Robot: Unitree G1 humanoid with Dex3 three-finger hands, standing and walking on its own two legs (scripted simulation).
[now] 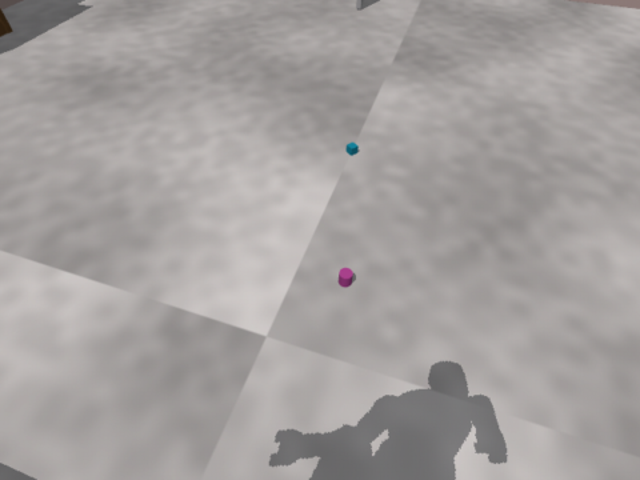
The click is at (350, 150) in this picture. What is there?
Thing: cube
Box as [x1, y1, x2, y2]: [346, 142, 357, 155]
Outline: 353,142 348,144 346,147 346,151 351,155 357,152 357,145
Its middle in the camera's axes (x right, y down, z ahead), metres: +0.18 -0.47 +2.02
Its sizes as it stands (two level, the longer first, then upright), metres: 0.042 0.042 0.042
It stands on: the floor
